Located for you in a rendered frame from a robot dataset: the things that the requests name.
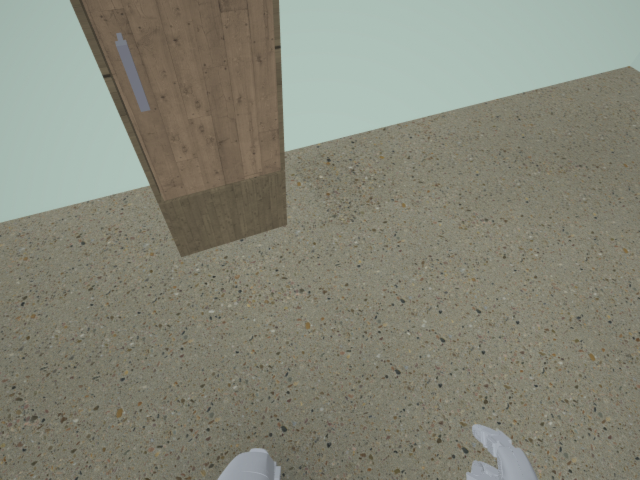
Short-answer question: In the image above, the left robot shin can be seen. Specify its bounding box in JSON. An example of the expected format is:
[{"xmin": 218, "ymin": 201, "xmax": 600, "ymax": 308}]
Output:
[{"xmin": 249, "ymin": 448, "xmax": 270, "ymax": 456}]

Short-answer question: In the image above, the robot right hand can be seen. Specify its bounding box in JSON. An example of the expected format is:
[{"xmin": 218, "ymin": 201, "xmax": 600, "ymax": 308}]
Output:
[{"xmin": 466, "ymin": 424, "xmax": 538, "ymax": 480}]

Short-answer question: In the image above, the left robot thigh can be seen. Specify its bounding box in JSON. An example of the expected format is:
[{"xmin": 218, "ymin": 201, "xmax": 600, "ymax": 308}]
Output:
[{"xmin": 217, "ymin": 452, "xmax": 281, "ymax": 480}]

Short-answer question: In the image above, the handle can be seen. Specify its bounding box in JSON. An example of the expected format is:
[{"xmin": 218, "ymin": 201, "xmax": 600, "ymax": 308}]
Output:
[{"xmin": 115, "ymin": 33, "xmax": 150, "ymax": 112}]

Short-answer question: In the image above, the cupboard door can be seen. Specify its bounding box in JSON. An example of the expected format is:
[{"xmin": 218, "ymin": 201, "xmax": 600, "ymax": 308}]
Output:
[{"xmin": 82, "ymin": 0, "xmax": 281, "ymax": 201}]

